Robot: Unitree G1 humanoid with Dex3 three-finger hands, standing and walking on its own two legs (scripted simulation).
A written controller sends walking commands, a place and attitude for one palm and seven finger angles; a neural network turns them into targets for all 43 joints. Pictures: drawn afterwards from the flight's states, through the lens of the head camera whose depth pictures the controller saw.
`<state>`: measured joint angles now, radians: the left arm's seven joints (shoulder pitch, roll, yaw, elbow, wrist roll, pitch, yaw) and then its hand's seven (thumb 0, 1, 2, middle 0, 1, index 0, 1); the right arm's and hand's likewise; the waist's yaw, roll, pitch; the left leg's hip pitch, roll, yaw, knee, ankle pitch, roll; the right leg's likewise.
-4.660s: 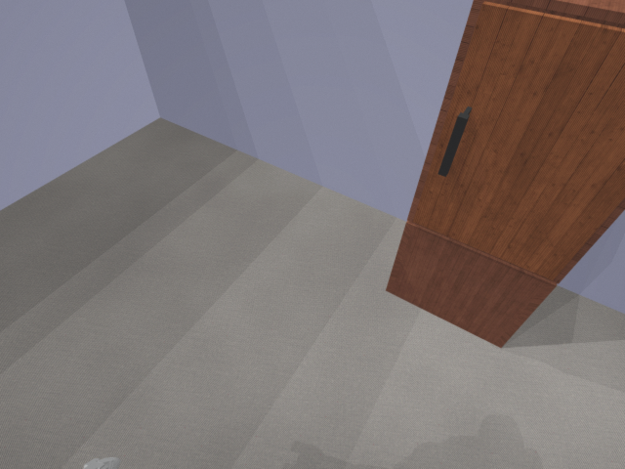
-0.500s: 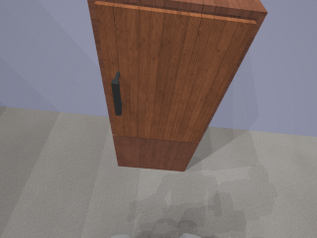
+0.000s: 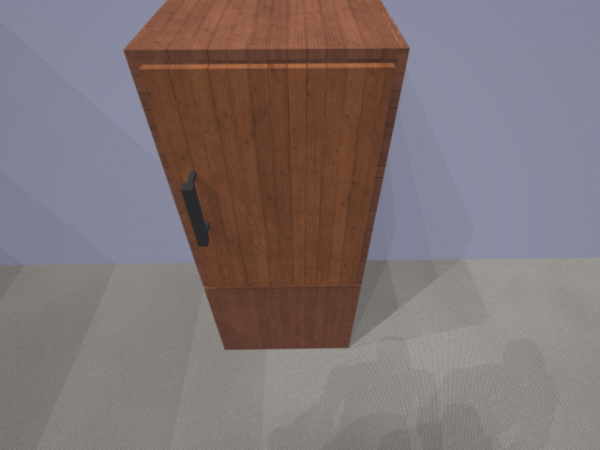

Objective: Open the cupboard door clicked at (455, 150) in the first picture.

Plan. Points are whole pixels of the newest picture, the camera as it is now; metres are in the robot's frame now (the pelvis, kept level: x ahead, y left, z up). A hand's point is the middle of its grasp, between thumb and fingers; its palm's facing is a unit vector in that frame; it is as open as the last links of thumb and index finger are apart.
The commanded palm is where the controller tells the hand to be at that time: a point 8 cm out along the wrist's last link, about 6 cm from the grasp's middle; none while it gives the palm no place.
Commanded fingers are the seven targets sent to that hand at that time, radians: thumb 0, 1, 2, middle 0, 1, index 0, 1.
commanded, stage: come to a stop and stand still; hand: left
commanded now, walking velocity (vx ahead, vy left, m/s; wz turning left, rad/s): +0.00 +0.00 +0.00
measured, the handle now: (198, 209) +0.57 +0.23 -0.03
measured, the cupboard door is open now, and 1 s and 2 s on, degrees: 0 0 0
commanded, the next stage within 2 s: look again from close up in 0.34 s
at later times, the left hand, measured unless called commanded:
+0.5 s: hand out of the picture -0.02 +0.12 -0.18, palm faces +0.05 -0.99 -0.13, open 7.4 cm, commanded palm none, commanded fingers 0.00 0.90 0.90 -0.20 -0.30 -0.20 -0.30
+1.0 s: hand out of the picture +0.03 +0.23 -0.18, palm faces +0.07 -0.97 -0.24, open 7.4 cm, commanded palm none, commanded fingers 0.00 0.90 0.90 -0.20 -0.30 -0.20 -0.30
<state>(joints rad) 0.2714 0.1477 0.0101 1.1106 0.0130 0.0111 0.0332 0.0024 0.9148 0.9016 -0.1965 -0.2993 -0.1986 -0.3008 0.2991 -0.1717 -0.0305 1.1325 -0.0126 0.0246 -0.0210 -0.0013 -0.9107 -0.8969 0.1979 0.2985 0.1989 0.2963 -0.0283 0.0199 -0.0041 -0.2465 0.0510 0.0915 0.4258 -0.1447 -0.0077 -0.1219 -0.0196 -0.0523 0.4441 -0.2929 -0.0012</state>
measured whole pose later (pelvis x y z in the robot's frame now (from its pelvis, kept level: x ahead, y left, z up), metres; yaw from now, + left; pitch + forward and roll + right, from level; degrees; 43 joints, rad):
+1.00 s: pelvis -0.01 +0.03 -0.01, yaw +2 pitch -2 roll -1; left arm 0.29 0.23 0.02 0.95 0.03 0.01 0.03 0.00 0.90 0.90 -0.20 -0.30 -0.20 -0.30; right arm 0.19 -0.19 -0.02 0.95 -0.02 0.00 -0.01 0.00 -0.91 -0.90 0.20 0.30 0.20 0.30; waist 0.01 -0.02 0.00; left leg -0.31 0.02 0.08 0.54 -0.20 0.04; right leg -0.14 -0.05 -0.07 0.50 -0.32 0.04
